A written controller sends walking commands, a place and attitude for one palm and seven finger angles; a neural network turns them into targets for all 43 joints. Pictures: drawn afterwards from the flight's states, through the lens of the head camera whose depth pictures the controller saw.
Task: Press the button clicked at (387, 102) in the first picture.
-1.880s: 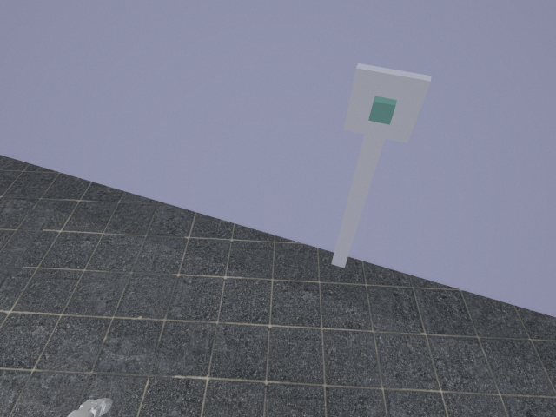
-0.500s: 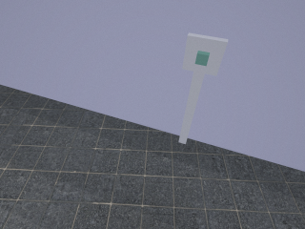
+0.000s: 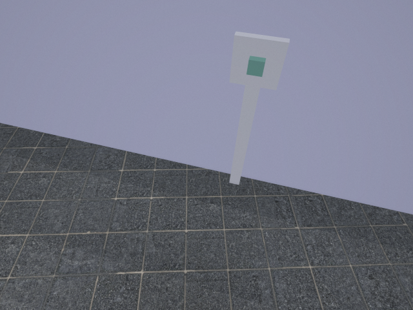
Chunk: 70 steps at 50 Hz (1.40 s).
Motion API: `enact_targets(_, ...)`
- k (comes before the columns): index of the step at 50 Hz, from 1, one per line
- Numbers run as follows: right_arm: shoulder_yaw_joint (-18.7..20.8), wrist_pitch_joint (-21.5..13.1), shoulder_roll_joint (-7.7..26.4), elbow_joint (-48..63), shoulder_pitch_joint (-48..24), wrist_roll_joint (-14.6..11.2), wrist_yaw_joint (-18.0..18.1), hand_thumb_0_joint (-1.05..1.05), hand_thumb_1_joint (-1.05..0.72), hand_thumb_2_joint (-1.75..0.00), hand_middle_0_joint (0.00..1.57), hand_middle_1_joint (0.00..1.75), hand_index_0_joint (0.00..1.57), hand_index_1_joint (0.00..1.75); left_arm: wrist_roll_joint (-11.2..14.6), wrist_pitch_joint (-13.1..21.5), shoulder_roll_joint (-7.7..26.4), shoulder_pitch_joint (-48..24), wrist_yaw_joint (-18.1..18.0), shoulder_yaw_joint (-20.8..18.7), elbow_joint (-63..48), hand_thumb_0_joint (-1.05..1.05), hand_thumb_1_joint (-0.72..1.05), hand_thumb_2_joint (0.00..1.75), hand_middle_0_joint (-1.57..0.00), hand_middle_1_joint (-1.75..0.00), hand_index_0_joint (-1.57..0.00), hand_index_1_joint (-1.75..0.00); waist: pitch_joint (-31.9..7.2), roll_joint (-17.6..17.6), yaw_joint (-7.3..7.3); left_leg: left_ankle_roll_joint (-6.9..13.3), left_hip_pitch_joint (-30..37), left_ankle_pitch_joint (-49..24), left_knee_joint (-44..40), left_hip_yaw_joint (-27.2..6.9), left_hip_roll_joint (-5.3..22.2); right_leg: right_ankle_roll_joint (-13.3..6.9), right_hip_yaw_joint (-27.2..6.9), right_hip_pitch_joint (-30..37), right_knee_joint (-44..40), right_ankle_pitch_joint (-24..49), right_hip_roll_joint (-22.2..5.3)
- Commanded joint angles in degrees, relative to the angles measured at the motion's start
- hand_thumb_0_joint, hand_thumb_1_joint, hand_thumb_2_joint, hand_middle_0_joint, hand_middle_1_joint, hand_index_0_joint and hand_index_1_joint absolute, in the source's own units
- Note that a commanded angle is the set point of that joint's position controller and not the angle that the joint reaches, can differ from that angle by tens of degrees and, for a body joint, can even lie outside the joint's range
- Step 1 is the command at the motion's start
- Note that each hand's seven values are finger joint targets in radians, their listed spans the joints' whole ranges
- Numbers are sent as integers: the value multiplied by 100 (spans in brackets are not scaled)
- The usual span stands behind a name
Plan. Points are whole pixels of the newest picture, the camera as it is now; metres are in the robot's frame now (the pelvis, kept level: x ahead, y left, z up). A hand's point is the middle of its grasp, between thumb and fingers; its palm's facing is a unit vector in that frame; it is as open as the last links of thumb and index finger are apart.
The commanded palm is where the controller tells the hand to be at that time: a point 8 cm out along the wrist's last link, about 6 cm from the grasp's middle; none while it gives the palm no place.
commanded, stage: turn to face it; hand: left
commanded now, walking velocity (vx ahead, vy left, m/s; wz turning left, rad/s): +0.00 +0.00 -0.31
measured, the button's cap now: (256, 65) +0.87 -0.12 +0.02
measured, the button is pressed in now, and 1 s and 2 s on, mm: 0 0 0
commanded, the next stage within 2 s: take the last steps up to it in 0.36 s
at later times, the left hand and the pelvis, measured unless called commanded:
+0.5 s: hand out of the picture +0.06 +0.22 -0.17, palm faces -0.09 -0.97 -0.21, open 7.4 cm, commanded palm none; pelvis -0.03 +0.03 +0.00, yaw -8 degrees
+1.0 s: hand out of the picture +0.05 +0.12 -0.18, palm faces -0.21 -0.97 -0.13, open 7.4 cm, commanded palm none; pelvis +0.04 -0.04 +0.00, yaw -14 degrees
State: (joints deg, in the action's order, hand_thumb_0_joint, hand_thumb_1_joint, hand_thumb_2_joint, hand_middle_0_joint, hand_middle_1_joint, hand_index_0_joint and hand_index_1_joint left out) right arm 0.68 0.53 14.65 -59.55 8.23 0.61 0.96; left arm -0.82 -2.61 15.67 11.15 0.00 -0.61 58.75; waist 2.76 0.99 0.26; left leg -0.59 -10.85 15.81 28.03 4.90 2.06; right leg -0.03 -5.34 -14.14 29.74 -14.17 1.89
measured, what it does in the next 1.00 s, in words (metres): steps on the spot: right foot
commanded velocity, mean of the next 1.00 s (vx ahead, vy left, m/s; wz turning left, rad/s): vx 0.17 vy -0.07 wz -0.18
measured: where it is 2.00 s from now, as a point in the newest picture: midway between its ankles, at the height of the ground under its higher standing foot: (250, 281)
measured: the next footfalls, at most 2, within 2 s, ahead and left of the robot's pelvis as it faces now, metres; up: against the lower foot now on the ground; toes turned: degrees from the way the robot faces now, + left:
right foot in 0.76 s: -0.03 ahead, -0.13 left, +0.00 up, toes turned -19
left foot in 1.12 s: +0.23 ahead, +0.02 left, +0.00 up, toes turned -5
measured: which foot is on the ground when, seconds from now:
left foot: down 0.00-0.76, up 0.78-1.00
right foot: down 0.00-0.34, up 0.36-0.74, down 0.76-1.00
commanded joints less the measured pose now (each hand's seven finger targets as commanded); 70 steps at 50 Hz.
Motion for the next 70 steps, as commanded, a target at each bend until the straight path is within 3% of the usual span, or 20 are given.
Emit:
enact_targets(1,299,-27,1002,447,89,1,81,0,-90,-90,20,30,20,30,-39,85,825,115,-35,-217,-558,0,90,90,-20,-30,-20,-30,-291,-343,-24,245,17,-440,-356,-625,849,-153,-399,-391,101,1190,-434)
enact_targets(10,316,-2,394,580,331,-34,62,0,-90,-90,20,30,20,30,-64,103,961,385,-140,-405,-724,0,90,90,-20,-30,-20,-30,-371,1088,82,-33,-966,1156,1660,-298,-36,-1023,-2378,-179,-1228,741,-1465)
enact_targets(15,299,-138,287,325,1078,-67,122,0,-90,-90,20,30,20,30,-22,93,629,14,-159,-409,-853,0,90,90,-20,-30,-20,-30,-769,561,-280,47,447,74,-170,-443,104,-596,-1488,-631,-349,1203,-846)
enact_targets(17,421,-190,851,418,1067,27,149,0,-90,-90,20,30,20,30,23,71,133,-32,-83,-341,-985,0,90,90,-20,-30,-20,-30,-462,-1462,-279,676,692,-308,-1341,-2206,1677,-18,-158,-1758,1327,-561,253)
enact_targets(18,408,-157,825,503,792,42,137,0,-90,-90,20,30,20,30,-20,35,232,-45,-102,-388,-932,0,90,90,-20,-30,-20,-30,-287,-1406,-204,991,38,-299,-1561,-2281,2133,96,57,-1593,2310,-1405,97)
enact_targets(21,309,-173,512,665,261,55,166,0,-90,-90,20,30,20,30,-96,-55,274,288,-29,-474,-694,0,90,90,-20,-30,-20,-30,146,-654,121,1000,-806,-129,-1519,-1479,1620,155,70,-1428,3424,-1014,-124)
enact_targets(31,507,-256,836,192,1387,150,123,0,-90,-90,20,30,20,30,-121,62,2,-348,235,-360,-889,0,90,90,-20,-30,-20,-30,68,-850,-472,980,553,802,-1570,-1260,2009,88,753,-1425,1252,-1299,-477)
enact_targets(35,509,-232,876,159,1063,148,93,0,-90,-90,20,30,20,30,-99,155,-90,470,269,-393,-553,0,90,90,-20,-30,-20,-30,-188,-562,-38,546,-316,891,-764,-541,1674,-33,1229,307,-322,-414,-135)
enact_targets(36,487,-233,718,130,1043,124,64,0,-90,-90,20,30,20,30,-111,198,51,794,226,-419,-391,0,90,90,-20,-30,-20,-30,-261,-254,108,351,-916,989,-150,-257,1373,-145,1055,1096,-789,-263,-196)
enact_targets(38,261,-249,74,593,225,62,-10,0,-90,-90,20,30,20,30,-106,274,870,1747,51,-577,-107,0,90,90,-20,-30,-20,-30,-79,1878,687,-93,-3215,2325,2496,606,226,-1043,-1871,2130,-1943,-1541,-2135)
enact_targets(39,289,-234,219,709,-117,110,-40,0,-90,-90,20,30,20,30,-55,293,801,1903,-19,-541,-76,0,90,90,-20,-30,-20,-30,67,1181,738,10,-3447,1911,3224,-51,334,-1298,-1895,1811,-2050,-1616,-2292)
enact_targets(44,327,-156,-31,380,462,139,-138,0,-90,-90,20,30,20,30,-97,519,173,873,-101,-333,-111,0,90,90,-20,-30,-20,-30,614,309,-77,-101,-2533,574,3260,-68,648,-1144,-511,295,-1958,-420,-1674)
enact_targets(52,278,-279,-227,505,190,73,-181,0,-90,-90,20,30,20,30,-97,611,165,1439,-118,-280,398,0,90,90,-20,-30,-20,-30,450,334,-14,31,-1765,148,1396,242,432,-1017,-17,831,-1493,1520,-1490)
enact_targets(54,301,-350,-170,247,921,86,-103,0,-90,-90,20,30,20,30,-59,619,178,1302,-105,-290,449,0,90,90,-20,-30,-20,-30,110,109,-398,116,-548,-248,658,455,133,-848,309,665,-547,2499,-1241)
enact_targets(55,347,-389,22,-7,1710,107,-43,0,-90,-90,20,30,20,30,-15,612,125,1279,-89,-289,447,0,90,90,-20,-30,-20,-30,-358,-227,-694,167,509,-634,176,332,124,-675,567,435,551,2575,-942)
enact_targets(57,548,-397,1119,-275,2815,137,79,0,-90,-90,20,30,20,30,41,563,-302,1552,16,-214,195,0,90,90,-20,-30,-20,-30,-1156,-2238,-812,1087,2206,-503,-1236,-3373,2681,-173,900,-1777,3755,-1752,168)
enact_targets(58,506,-343,956,-290,2438,85,116,0,-90,-90,20,30,20,30,-45,507,-56,1274,-18,-271,195,0,90,90,-20,-30,-20,-30,-788,-1519,-724,1121,1496,284,-1544,-3397,2695,-272,305,-1871,4391,-1653,-160)
enact_targets(61,284,-458,114,-60,1408,65,147,0,-90,-90,20,30,20,30,-104,437,-260,829,106,-301,202,0,90,90,-20,-30,-20,-30,515,-377,-252,808,-100,164,-1813,-2054,2122,-110,320,-2040,4401,-331,-736)
enact_targets(64,273,-545,-101,-79,1332,65,126,0,-90,-90,20,30,20,30,-146,293,-586,1286,108,-303,328,0,90,90,-20,-30,-20,-30,235,-507,12,577,-303,-698,-1699,-698,1546,58,490,-1686,4047,188,-754)
enact_targets(70,290,-537,-16,-205,1664,31,103,0,-90,-90,20,30,20,30,-126,228,-442,576,171,-355,-1,0,90,90,-20,-30,-20,-30,468,-790,-59,719,257,-1032,-1855,-353,1429,261,700,-2525,3200,787,-955)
